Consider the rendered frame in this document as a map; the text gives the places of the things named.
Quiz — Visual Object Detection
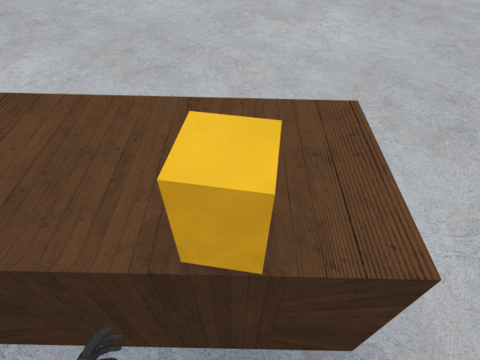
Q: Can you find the carton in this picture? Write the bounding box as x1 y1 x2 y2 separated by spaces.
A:
157 111 282 274

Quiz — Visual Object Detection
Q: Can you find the robot left hand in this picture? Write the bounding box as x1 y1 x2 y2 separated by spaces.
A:
77 325 123 360

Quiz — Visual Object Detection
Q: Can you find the pedestal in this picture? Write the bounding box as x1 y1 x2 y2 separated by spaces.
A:
0 92 441 351

